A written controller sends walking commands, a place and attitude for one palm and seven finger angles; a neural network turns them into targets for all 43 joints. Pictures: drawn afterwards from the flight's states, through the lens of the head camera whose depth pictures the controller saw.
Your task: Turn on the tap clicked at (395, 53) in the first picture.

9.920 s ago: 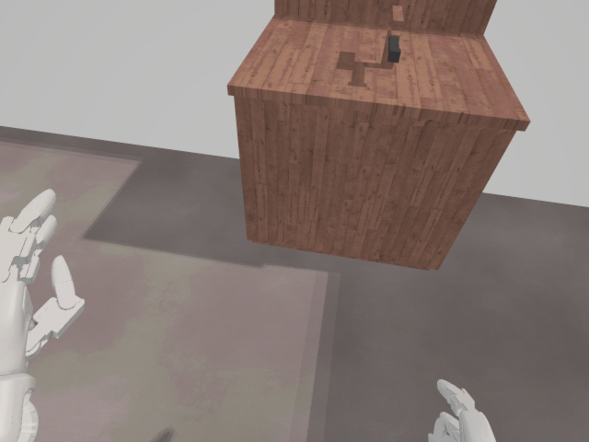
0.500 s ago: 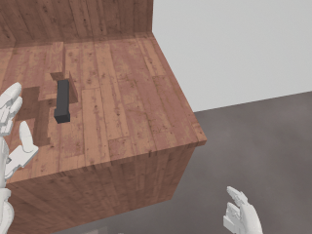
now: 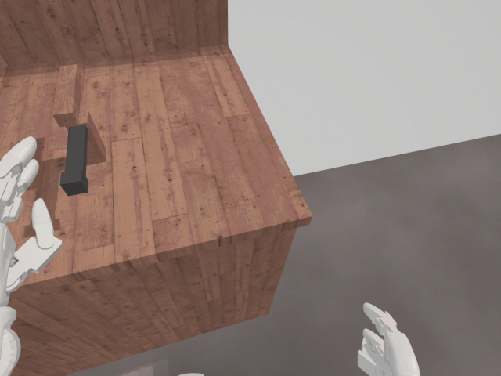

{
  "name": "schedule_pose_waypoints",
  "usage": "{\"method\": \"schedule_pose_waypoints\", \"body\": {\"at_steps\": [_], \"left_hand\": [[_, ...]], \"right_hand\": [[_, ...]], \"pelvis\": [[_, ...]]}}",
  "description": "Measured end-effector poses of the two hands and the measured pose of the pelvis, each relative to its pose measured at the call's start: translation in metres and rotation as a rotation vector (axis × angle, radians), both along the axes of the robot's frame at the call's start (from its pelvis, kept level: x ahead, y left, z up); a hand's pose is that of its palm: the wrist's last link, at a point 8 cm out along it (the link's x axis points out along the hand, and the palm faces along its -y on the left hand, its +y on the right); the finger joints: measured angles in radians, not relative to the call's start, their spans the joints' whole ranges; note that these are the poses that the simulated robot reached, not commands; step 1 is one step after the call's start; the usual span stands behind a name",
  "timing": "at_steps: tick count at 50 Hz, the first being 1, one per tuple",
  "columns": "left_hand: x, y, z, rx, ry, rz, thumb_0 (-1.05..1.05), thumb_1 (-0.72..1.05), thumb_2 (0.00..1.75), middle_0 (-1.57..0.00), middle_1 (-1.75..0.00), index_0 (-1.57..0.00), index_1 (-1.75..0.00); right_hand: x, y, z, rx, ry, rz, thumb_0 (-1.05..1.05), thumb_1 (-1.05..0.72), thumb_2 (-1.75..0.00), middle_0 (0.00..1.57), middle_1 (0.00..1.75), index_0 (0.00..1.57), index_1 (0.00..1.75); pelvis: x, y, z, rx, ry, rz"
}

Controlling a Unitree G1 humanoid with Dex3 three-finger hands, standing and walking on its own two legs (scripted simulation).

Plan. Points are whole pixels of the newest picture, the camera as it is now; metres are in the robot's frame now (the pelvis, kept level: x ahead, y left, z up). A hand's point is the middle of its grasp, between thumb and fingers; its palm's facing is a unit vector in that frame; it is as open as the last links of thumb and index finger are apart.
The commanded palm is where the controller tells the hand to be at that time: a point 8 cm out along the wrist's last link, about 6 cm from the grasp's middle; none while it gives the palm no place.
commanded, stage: come to a stop and stand still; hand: left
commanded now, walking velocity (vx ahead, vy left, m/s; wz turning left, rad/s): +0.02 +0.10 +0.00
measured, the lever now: (74, 182) +0.35 +0.30 +0.10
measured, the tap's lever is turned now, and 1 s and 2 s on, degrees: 0 0 0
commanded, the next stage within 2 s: look again from close up in 1.10 s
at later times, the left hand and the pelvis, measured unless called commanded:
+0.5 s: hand (39, 233) +0.23 +0.27 +0.16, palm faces +0.39 -0.84 -0.39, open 7.4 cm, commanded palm +0.17 +0.30 +0.18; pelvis +0.01 +0.02 +0.00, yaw +1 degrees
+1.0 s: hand (51, 233) +0.23 +0.26 +0.16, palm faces +0.30 -0.85 -0.44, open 7.4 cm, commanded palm +0.16 +0.30 +0.18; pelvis -0.01 +0.03 +0.00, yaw -2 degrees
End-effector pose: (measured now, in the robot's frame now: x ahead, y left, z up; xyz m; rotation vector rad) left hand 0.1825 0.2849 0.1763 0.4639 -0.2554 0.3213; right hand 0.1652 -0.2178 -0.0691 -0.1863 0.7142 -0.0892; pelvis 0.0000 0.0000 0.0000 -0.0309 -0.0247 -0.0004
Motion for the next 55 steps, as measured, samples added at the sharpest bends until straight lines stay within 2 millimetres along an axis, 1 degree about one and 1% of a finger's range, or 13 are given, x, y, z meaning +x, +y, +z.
{"method": "schedule_pose_waypoints", "body": {"at_steps": [5, 11, 17, 28, 38, 41, 43, 44, 46, 49, 51, 53, 55], "left_hand": [[0.000, -0.004, -0.004, -0.007, 0.027, 0.011, 0.02, 0.89, 0.90, -0.21, -0.31, -0.21, -0.31], [0.005, 0.007, -0.005, -0.005, 0.035, 0.036, 0.02, 0.89, 0.90, -0.21, -0.31, -0.22, -0.31], [0.010, 0.019, -0.003, 0.000, 0.017, 0.046, 0.02, 0.89, 0.90, -0.21, -0.31, -0.21, -0.31], [0.008, 0.027, -0.003, -0.009, 0.002, 0.037, 0.02, 0.89, 0.90, -0.21, -0.31, -0.21, -0.30], [0.005, 0.030, -0.001, -0.009, 0.002, 0.057, 0.02, 0.89, 0.90, -0.21, -0.31, -0.21, -0.30], [0.017, 0.053, 0.022, 0.142, -0.077, 0.075, 0.02, 0.88, 0.90, -0.21, -0.31, -0.22, -0.31], [0.025, 0.067, 0.034, 0.141, -0.136, 0.113, 0.02, 0.88, 0.90, -0.21, -0.31, -0.22, -0.31], [0.027, 0.067, 0.035, 0.126, -0.147, 0.118, 0.02, 0.89, 0.90, -0.21, -0.31, -0.22, -0.31], [0.027, 0.054, 0.030, 0.090, -0.131, 0.083, 0.02, 0.89, 0.90, -0.20, -0.31, -0.21, -0.30], [0.018, 0.021, 0.010, 0.053, -0.031, -0.034, 0.02, 0.90, 0.90, -0.20, -0.30, -0.20, -0.30], [0.010, 0.008, -0.005, 0.037, 0.040, -0.094, 0.02, 0.90, 0.90, -0.20, -0.30, -0.21, -0.30], [0.001, 0.006, -0.016, 0.020, 0.086, -0.109, 0.01, 0.89, 0.90, -0.20, -0.31, -0.21, -0.30], [-0.005, 0.013, -0.021, 0.014, 0.104, -0.083, 0.02, 0.89, 0.90, -0.21, -0.31, -0.22, -0.31]], "right_hand": [[0.000, -0.014, -0.004, -0.023, 0.011, -0.026, 0.01, -0.90, -0.90, 0.20, 0.30, 0.21, 0.30], [0.002, -0.017, -0.005, -0.051, 0.026, -0.053, 0.01, -0.91, -0.90, 0.20, 0.30, 0.20, 0.30], [0.009, -0.004, -0.002, -0.042, 0.021, -0.046, 0.01, -0.91, -0.90, 0.20, 0.30, 0.20, 0.30], [0.021, 0.030, 0.001, -0.003, 0.002, 0.010, 0.01, -0.90, -0.90, 0.20, 0.30, 0.20, 0.30], [0.021, 0.032, -0.001, 0.004, 0.009, 0.024, 0.01, -0.90, -0.90, 0.20, 0.30, 0.21, 0.30], [0.018, 0.029, -0.005, -0.038, 0.039, 0.067, 0.01, -0.90, -0.90, 0.20, 0.30, 0.21, 0.30], [0.015, 0.025, -0.006, -0.034, 0.045, 0.074, 0.01, -0.90, -0.90, 0.20, 0.30, 0.21, 0.30], [0.014, 0.023, -0.005, -0.024, 0.032, 0.068, 0.01, -0.90, -0.90, 0.20, 0.30, 0.21, 0.30], [0.010, 0.020, -0.002, 0.001, -0.007, 0.045, 0.01, -0.90, -0.90, 0.20, 0.30, 0.21, 0.30], [0.003, 0.015, 0.002, 0.014, -0.052, 0.001, 0.01, -0.90, -0.90, 0.20, 0.30, 0.21, 0.30], [-0.004, 0.012, 0.004, 0.004, -0.055, -0.032, 0.01, -0.90, -0.90, 0.20, 0.30, 0.21, 0.30], [-0.012, 0.010, 0.004, -0.013, -0.043, -0.055, 0.01, -0.90, -0.90, 0.20, 0.30, 0.21, 0.30], [-0.019, 0.008, 0.003, -0.032, -0.023, -0.062, 0.01, -0.90, -0.90, 0.20, 0.30, 0.20, 0.30]], "pelvis": [[0.004, -0.001, -0.001, 0.000, 0.000, 0.005], [0.011, 0.006, -0.001, 0.009, -0.005, 0.007], [0.014, 0.014, -0.001, 0.012, -0.008, 0.008], [0.014, 0.023, 0.000, 0.008, -0.002, 0.013], [0.014, 0.024, 0.001, 0.006, -0.002, 0.019], [0.006, 0.020, -0.001, 0.006, 0.001, 0.015], [0.000, 0.019, -0.002, 0.015, -0.004, 0.003], [-0.002, 0.020, -0.002, 0.018, -0.005, -0.004], [-0.005, 0.023, -0.003, 0.021, -0.008, -0.016], [-0.006, 0.026, -0.003, 0.018, -0.009, -0.025], [-0.007, 0.027, -0.003, 0.019, -0.010, -0.027], [-0.008, 0.026, -0.003, 0.020, -0.013, -0.024], [-0.010, 0.025, -0.003, 0.017, -0.017, -0.021]]}}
